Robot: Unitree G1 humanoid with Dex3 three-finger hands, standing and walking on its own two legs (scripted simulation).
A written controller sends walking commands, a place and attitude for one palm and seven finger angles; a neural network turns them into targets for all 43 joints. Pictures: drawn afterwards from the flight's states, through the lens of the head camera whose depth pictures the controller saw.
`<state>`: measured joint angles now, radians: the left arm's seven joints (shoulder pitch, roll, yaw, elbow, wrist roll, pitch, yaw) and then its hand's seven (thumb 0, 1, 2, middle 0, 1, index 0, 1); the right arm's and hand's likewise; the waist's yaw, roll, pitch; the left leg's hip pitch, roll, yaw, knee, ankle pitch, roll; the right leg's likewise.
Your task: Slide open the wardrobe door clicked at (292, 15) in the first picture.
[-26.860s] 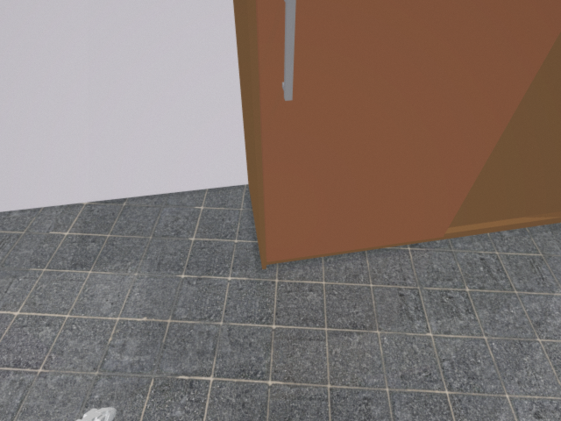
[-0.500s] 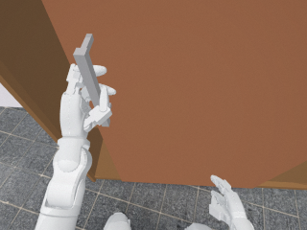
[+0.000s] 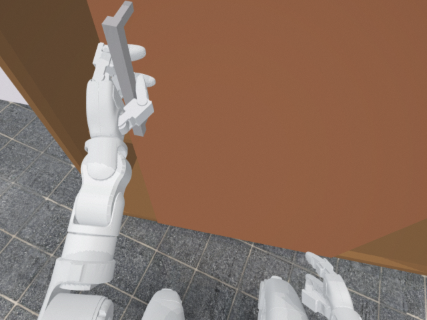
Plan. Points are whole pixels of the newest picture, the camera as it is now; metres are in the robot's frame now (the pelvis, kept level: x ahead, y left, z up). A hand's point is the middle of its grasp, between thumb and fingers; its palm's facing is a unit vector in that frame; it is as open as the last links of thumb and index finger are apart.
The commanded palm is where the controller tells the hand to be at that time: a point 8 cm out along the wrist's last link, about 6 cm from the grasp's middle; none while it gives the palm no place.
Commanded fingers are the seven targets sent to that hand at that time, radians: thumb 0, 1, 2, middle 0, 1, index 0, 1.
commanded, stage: stop walking and hold the door there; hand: left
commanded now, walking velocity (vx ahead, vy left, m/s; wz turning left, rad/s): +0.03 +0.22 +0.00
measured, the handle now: (134, 80) +0.43 +0.22 +0.16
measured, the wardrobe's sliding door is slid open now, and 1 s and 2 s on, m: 0.20 0.21 0.21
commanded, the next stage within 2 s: none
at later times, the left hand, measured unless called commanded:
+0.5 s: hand (143, 102) +0.39 +0.19 +0.16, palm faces +0.39 -0.88 -0.26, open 5.8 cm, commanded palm +0.35 +0.24 +0.13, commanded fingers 0.00 0.90 0.90 -0.45 -1.40 -0.45 -1.40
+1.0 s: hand (143, 104) +0.38 +0.19 +0.16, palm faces +0.29 -0.93 -0.22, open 5.6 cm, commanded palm +0.35 +0.23 +0.13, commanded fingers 0.00 0.90 0.90 -0.45 -1.40 -0.45 -1.40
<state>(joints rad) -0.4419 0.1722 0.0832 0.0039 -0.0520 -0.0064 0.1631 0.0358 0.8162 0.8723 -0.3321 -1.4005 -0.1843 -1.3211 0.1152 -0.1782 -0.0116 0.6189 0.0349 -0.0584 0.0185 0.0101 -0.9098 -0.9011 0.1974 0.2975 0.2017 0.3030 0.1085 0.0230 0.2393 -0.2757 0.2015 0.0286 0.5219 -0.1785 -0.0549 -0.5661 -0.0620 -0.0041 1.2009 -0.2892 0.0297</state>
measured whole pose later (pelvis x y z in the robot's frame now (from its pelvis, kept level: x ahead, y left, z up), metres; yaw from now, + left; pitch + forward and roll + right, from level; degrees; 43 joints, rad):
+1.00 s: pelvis -0.06 -0.02 -0.01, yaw -9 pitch -2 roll -1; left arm -0.50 0.48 0.34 0.62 -0.03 -0.15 0.09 -0.07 0.70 0.79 -0.45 -1.40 -0.36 -1.38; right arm 0.26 -0.28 0.03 0.73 0.04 -0.04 -0.10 0.01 -0.91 -0.90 0.20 0.30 0.21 0.30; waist -0.04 0.02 0.05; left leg -0.31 0.03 0.06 0.54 -0.19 0.02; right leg -0.27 -0.02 -0.04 0.54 -0.23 0.01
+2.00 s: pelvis -0.06 +0.05 -0.01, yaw -4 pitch +0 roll +0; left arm -0.66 0.30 0.13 0.49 -0.06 -0.15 0.07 -0.11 0.76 0.84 -0.45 -1.40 -0.38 -1.40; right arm 0.16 -0.18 0.03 0.67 0.04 -0.06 -0.06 0.00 -0.91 -0.90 0.20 0.30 0.20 0.30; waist 0.02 -0.01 0.17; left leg -0.33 0.05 0.04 0.55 -0.23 -0.02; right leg -0.42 -0.02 -0.06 0.87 -0.43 0.03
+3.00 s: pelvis -0.07 +0.07 +0.00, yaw -4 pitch +1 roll -1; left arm -0.69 0.28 0.10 0.68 -0.07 -0.12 0.09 -0.05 0.79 0.80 -0.45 -1.40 -0.32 -1.40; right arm 0.22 -0.23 0.05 0.69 0.03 0.00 -0.09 0.01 -0.91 -0.90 0.20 0.30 0.21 0.30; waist -0.02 0.02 0.06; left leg -0.27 0.04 0.12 0.53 -0.27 0.02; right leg -0.26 0.02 -0.05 0.49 -0.25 -0.03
